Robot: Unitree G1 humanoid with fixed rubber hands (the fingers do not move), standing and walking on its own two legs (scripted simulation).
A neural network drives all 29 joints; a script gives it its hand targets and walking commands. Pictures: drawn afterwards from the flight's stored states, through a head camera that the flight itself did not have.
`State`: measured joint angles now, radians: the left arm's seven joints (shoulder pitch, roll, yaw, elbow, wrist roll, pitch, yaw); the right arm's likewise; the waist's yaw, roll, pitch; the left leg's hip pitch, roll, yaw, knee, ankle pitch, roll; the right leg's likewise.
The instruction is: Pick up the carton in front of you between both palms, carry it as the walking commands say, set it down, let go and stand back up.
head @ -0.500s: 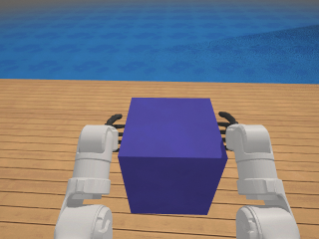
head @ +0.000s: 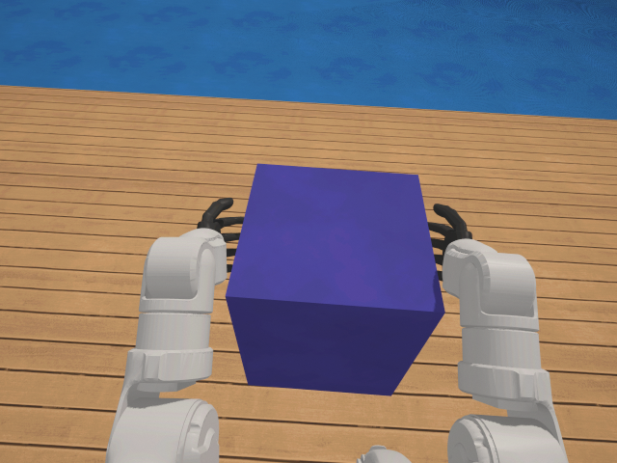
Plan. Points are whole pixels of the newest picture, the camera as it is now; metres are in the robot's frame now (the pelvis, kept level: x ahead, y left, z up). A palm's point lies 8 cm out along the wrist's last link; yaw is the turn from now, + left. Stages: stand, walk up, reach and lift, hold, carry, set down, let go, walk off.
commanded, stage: carry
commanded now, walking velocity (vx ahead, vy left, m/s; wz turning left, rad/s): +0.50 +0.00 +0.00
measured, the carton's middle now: (328, 286) +0.36 -0.01 +0.02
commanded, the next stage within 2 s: none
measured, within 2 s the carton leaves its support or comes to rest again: neither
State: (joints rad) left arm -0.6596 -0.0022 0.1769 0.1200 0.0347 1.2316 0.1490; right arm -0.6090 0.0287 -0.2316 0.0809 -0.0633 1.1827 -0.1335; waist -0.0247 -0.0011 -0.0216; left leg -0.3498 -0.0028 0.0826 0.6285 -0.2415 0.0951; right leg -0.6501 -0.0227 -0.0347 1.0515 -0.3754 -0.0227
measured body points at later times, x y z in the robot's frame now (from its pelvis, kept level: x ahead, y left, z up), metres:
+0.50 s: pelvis +0.29 -0.03 -0.05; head +0.35 -0.04 +0.40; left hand +0.64 +0.14 +0.01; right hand +0.67 -0.16 +0.01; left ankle +0.34 +0.13 -0.71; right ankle +0.28 -0.07 -0.77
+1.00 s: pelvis +0.59 +0.03 -0.09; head +0.63 +0.04 +0.36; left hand +0.97 +0.15 -0.01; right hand +0.95 -0.15 +0.00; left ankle +0.60 +0.06 -0.82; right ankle +0.62 -0.13 -0.75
